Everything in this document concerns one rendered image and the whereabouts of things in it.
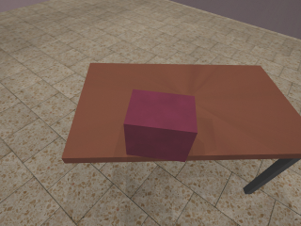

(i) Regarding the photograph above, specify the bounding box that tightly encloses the carton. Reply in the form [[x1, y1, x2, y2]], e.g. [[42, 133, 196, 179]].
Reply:
[[123, 89, 198, 162]]

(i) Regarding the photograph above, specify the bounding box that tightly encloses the table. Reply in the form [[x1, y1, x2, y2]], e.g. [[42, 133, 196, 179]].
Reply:
[[61, 63, 301, 195]]

